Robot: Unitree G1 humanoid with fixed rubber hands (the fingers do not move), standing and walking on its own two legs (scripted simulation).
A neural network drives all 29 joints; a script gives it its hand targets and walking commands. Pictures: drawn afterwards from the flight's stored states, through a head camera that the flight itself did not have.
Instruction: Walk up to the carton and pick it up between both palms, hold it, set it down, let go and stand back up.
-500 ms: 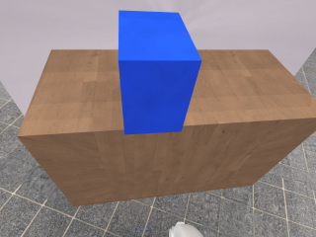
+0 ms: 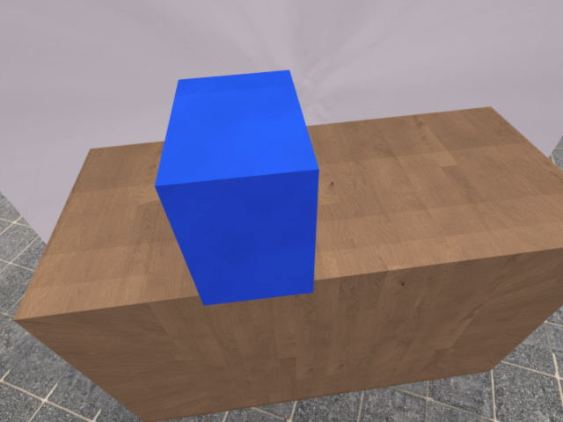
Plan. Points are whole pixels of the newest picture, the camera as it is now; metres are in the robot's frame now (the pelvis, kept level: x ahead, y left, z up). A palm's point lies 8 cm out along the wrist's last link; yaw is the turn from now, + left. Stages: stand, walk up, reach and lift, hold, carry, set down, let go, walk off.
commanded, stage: walk up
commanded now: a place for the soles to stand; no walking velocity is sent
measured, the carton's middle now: (246, 187) +0.48 +0.06 +0.08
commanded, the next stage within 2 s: none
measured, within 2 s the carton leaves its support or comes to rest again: neither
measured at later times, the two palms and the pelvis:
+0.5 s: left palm (98, 413) +0.20 +0.32 -0.15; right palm out of the picture +0.12 -0.29 -0.08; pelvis +0.11 +0.02 -0.02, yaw +1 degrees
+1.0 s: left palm (93, 407) +0.20 +0.30 -0.10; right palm out of the picture +0.15 -0.32 -0.13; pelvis +0.12 -0.02 -0.01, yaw +2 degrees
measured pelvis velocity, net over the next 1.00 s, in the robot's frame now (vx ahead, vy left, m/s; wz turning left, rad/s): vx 0.12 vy -0.02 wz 0.04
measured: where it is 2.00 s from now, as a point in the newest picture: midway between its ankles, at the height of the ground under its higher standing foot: outside the picture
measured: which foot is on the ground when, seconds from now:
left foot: up 0.00-0.16, down 0.18-0.64, up 0.66-1.00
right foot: down 0.00-0.20, up 0.22-0.60, down 0.62-1.00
